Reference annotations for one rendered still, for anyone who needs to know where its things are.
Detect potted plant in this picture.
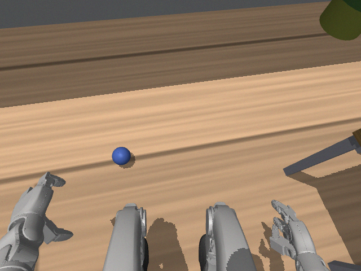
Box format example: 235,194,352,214
319,0,361,41

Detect right robot arm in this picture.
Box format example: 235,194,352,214
295,252,330,271

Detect ball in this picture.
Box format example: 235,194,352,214
112,147,131,165

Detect right robot hand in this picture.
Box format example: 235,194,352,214
270,200,316,260

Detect left robot arm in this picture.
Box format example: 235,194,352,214
0,213,45,271

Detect chair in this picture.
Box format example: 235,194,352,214
283,128,361,271

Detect left robot hand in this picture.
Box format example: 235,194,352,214
10,172,73,244

